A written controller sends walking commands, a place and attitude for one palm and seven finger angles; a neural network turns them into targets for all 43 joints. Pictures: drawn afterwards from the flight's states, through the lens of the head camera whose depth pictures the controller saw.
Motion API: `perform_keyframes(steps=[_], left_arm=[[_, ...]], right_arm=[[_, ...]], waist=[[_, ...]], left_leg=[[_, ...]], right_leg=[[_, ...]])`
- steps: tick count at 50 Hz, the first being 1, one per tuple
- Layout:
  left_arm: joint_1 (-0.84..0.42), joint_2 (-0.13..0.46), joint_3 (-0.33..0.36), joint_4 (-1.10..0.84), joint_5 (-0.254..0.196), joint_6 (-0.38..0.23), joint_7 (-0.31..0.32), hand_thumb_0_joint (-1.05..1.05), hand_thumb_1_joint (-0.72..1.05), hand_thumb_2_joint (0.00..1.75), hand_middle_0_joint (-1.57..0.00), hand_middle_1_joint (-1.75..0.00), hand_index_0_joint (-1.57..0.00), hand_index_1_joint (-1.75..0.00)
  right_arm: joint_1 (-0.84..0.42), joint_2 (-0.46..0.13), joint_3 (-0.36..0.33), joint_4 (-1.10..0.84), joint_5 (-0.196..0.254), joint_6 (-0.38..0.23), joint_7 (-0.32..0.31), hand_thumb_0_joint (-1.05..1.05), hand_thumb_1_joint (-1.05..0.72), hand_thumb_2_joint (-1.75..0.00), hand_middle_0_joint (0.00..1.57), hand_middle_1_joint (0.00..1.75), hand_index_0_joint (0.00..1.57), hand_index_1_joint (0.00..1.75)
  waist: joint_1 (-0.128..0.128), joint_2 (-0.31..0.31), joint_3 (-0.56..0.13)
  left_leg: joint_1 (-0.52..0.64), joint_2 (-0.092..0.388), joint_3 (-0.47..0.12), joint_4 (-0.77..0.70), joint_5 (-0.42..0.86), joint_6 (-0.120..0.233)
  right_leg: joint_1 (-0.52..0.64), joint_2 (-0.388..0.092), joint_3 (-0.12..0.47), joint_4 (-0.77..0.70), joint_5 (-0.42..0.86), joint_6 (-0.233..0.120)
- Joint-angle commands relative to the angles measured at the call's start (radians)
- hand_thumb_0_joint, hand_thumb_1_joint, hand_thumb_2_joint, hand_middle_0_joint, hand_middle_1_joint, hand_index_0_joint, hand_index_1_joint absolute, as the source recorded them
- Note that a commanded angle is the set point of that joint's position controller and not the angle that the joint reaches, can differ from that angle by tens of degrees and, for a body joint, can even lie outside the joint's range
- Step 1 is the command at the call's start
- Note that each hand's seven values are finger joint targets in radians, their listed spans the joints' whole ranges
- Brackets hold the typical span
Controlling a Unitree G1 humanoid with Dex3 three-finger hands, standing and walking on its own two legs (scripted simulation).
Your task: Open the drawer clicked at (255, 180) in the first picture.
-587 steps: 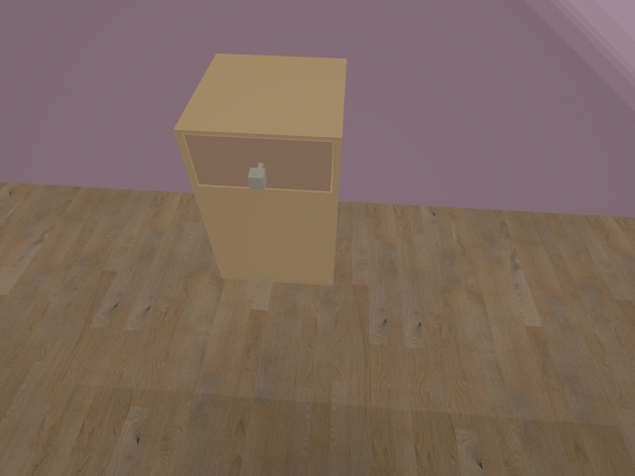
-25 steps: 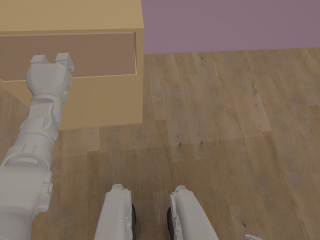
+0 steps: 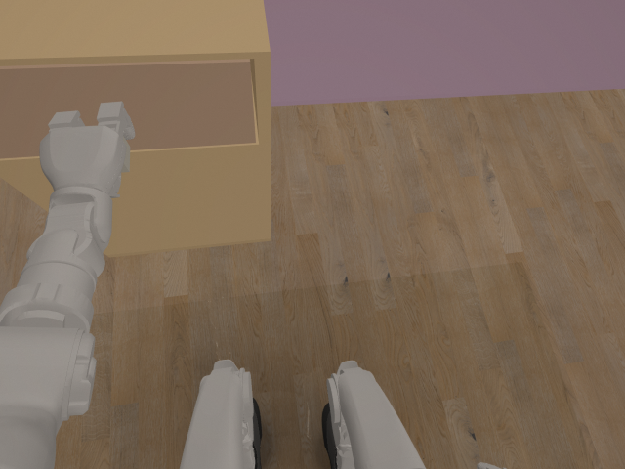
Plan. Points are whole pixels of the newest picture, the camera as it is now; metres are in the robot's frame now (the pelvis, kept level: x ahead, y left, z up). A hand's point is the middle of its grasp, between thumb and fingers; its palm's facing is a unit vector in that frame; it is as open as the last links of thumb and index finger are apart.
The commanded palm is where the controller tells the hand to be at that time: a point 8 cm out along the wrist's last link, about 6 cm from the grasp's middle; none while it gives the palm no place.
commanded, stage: pull the drawer open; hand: left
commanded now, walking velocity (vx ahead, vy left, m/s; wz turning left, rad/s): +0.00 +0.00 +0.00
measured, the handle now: (109, 139) +0.54 +0.25 -0.03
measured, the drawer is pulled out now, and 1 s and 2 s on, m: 0.00 0.09 0.19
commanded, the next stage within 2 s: none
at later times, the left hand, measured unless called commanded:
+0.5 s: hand (105, 199) +0.46 +0.25 -0.05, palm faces -0.05 -0.06 -1.00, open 7.8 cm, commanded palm +0.43 +0.24 +0.01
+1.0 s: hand (103, 237) +0.41 +0.25 -0.05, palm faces -0.04 -0.06 -1.00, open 7.8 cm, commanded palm +0.38 +0.24 +0.01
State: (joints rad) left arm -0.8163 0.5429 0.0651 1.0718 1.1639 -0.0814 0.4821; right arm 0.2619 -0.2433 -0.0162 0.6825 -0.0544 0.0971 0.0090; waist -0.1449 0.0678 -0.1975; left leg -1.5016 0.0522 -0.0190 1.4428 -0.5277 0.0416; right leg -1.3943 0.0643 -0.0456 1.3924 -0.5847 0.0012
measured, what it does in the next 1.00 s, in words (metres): stands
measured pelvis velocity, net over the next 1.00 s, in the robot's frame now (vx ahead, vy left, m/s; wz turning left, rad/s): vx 0.02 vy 0.00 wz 0.01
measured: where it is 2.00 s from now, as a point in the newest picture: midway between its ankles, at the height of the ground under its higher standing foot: (295, 462)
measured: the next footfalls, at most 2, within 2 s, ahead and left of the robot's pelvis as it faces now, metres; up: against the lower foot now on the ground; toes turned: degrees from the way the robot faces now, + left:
none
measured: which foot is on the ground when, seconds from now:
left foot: down 0.00-1.00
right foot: down 0.00-1.00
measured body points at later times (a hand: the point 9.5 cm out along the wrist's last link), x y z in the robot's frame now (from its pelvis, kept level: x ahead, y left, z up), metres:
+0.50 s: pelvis +0.02 +0.01 +0.02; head +0.19 +0.02 +0.44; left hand +0.46 +0.25 +0.01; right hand +0.10 -0.26 -0.11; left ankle +0.05 +0.10 -0.58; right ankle +0.03 -0.13 -0.58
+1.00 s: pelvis +0.02 +0.00 +0.03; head +0.17 +0.02 +0.45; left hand +0.40 +0.25 +0.01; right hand +0.13 -0.26 -0.11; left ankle +0.05 +0.10 -0.58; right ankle +0.03 -0.13 -0.58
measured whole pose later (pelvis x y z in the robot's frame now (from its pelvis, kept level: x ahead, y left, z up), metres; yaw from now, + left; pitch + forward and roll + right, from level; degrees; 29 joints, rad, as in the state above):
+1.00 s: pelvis +0.02 +0.00 +0.03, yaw +1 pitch +29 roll -4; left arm -0.40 0.38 0.04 0.80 1.16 -0.09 0.59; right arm 0.19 -0.23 -0.06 0.66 -0.06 0.14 0.02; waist -0.06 0.05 -0.21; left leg -1.31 0.05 0.01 1.34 -0.54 0.04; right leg -1.21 0.06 -0.01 1.30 -0.60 0.00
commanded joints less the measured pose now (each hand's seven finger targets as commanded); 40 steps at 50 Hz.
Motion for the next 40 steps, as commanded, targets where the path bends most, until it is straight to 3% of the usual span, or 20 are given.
perform_keyframes(steps=[1, 2, 7, 13, 17, 26, 27, 33, 34, 36, 37, 39, 40], left_arm=[[-0.220, 0.249, 0.064, -0.189, -0.020, 0.001, 0.021, 0.00, 0.90, 0.90, -0.40, -1.35, -0.40, -1.35], [-0.181, 0.251, 0.073, -0.196, -0.024, -0.002, 0.020, 0.00, 0.90, 0.90, -0.40, -1.35, -0.40, -1.35], [-0.107, 0.216, 0.069, -0.230, -0.021, -0.017, 0.033, 0.00, 0.90, 0.90, -0.40, -1.35, -0.40, -1.35], [-0.051, 0.162, 0.062, -0.269, -0.007, -0.024, 0.067, 0.00, 0.90, 0.90, -0.40, -1.35, -0.40, -1.35], [0.005, 0.147, 0.059, -0.266, -0.008, -0.015, 0.083, 0.00, 0.90, 0.90, -0.40, -1.35, -0.40, -1.35], [0.079, 0.109, 0.054, -0.341, -0.009, -0.018, 0.099, 0.00, 0.90, 0.90, -0.40, -1.35, -0.40, -1.35], [0.112, 0.094, 0.052, -0.330, -0.011, -0.015, 0.102, 0.00, 0.90, 0.90, -0.40, -1.35, -0.40, -1.35], [0.159, 0.093, 0.068, -0.379, -0.012, -0.021, 0.123, 0.00, 0.90, 0.90, -0.40, -1.35, -0.40, -1.35], [0.160, 0.067, 0.045, -0.384, -0.007, -0.022, 0.127, 0.00, 0.90, 0.90, -0.40, -1.35, -0.40, -1.35], [0.191, 0.079, 0.060, -0.391, -0.008, -0.023, 0.137, 0.00, 0.90, 0.90, -0.40, -1.35, -0.40, -1.35], [0.189, 0.057, 0.042, -0.391, -0.012, -0.021, 0.139, 0.00, 0.90, 0.90, -0.40, -1.35, -0.40, -1.35], [0.170, 0.078, 0.053, -0.409, -0.002, -0.026, 0.147, 0.00, 0.90, 0.90, -0.40, -1.35, -0.40, -1.35], [0.219, 0.067, 0.059, -0.398, -0.010, -0.022, 0.149, 0.00, 0.90, 0.90, -0.40, -1.35, -0.40, -1.35]], right_arm=[[0.161, -0.177, -0.067, -0.058, 0.001, -0.005, -0.007, 0.00, -0.90, -0.90, 0.20, 0.30, 0.20, 0.30], [0.157, -0.176, -0.067, -0.060, 0.001, -0.003, -0.007, 0.00, -0.90, -0.90, 0.20, 0.30, 0.20, 0.30], [0.146, -0.173, -0.074, -0.059, 0.001, 0.005, -0.007, 0.00, -0.90, -0.90, 0.20, 0.30, 0.20, 0.30], [0.135, -0.166, -0.087, -0.053, -0.007, 0.015, -0.004, 0.00, -0.90, -0.90, 0.20, 0.30, 0.20, 0.30], [0.131, -0.164, -0.089, -0.056, -0.007, 0.021, -0.001, 0.00, -0.90, -0.90, 0.20, 0.30, 0.20, 0.30], [0.106, -0.158, -0.094, -0.071, -0.009, 0.034, 0.003, 0.00, -0.90, -0.90, 0.20, 0.30, 0.20, 0.30], [0.103, -0.155, -0.096, -0.074, -0.008, 0.035, 0.003, 0.00, -0.90, -0.90, 0.20, 0.30, 0.20, 0.30], [0.085, -0.154, -0.099, -0.079, -0.012, 0.035, 0.002, 0.00, -0.90, -0.90, 0.20, 0.30, 0.20, 0.30], [0.076, -0.153, -0.098, -0.082, -0.011, 0.038, 0.002, 0.00, -0.90, -0.90, 0.20, 0.30, 0.20, 0.30], [0.070, -0.152, -0.098, -0.085, -0.012, 0.036, 0.002, 0.00, -0.90, -0.90, 0.20, 0.30, 0.20, 0.30], [0.064, -0.149, -0.097, -0.084, -0.012, 0.034, 0.003, 0.00, -0.90, -0.90, 0.20, 0.30, 0.20, 0.30], [0.059, -0.151, -0.097, -0.081, -0.013, 0.033, 0.001, 0.00, -0.90, -0.90, 0.20, 0.30, 0.20, 0.30], [0.060, -0.147, -0.099, -0.084, -0.013, 0.030, 0.002, 0.00, -0.90, -0.90, 0.20, 0.30, 0.20, 0.30]], waist=[[0.037, 0.109, -0.584], [0.048, 0.102, -0.581], [0.058, 0.067, -0.555], [0.065, 0.072, -0.557], [0.071, 0.032, -0.535], [0.091, 0.056, -0.564], [0.093, 0.029, -0.553], [0.103, 0.029, -0.538], [0.097, 0.036, -0.544], [0.108, 0.027, -0.534], [0.102, 0.029, -0.527], [0.100, 0.030, -0.523], [0.110, 0.025, -0.514]], left_leg=[[0.592, -0.020, -0.021, -0.169, 0.337, 0.009], [0.590, -0.019, -0.018, -0.171, 0.344, 0.008], [0.597, -0.015, -0.018, -0.183, 0.366, 0.008], [0.659, -0.009, -0.024, -0.192, 0.447, 0.001], [0.646, -0.015, -0.014, -0.195, 0.457, 0.004], [0.717, -0.017, -0.013, -0.209, 0.533, -0.003], [0.714, -0.019, -0.015, -0.211, 0.530, -0.002], [0.724, -0.020, -0.017, -0.218, 0.545, -0.004], [0.727, -0.021, -0.012, -0.218, 0.530, -0.004], [0.713, -0.024, -0.008, -0.225, 0.515, -0.004], [0.707, -0.026, -0.005, -0.223, 0.495, -0.002], [0.701, -0.026, -0.006, -0.221, 0.494, -0.002], [0.700, -0.030, 0.001, -0.223, 0.492, -0.001]], right_leg=[[0.211, 0.014, -0.012, -0.193, 0.274, -0.045], [0.227, 0.015, -0.011, -0.194, 0.287, -0.047], [0.243, 0.013, -0.011, -0.198, 0.313, -0.046], [0.233, 0.008, -0.013, -0.194, 0.365, -0.049], [0.275, 0.010, -0.009, -0.203, 0.400, -0.047], [0.300, 0.006, -0.007, -0.206, 0.458, -0.047], [0.311, 0.008, -0.007, -0.211, 0.459, -0.047], [0.325, 0.007, -0.003, -0.216, 0.477, -0.049], [0.314, 0.006, -0.002, -0.217, 0.463, -0.045], [0.336, 0.007, -0.001, -0.222, 0.463, -0.047], [0.336, 0.008, 0.000, -0.227, 0.454, -0.048], [0.331, 0.007, 0.003, -0.221, 0.457, -0.046], [0.351, 0.008, 0.003, -0.229, 0.466, -0.048]])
